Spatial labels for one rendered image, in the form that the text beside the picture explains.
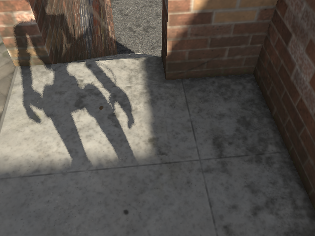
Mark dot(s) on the stairs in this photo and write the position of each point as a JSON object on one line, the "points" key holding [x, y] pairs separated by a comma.
{"points": [[115, 57]]}

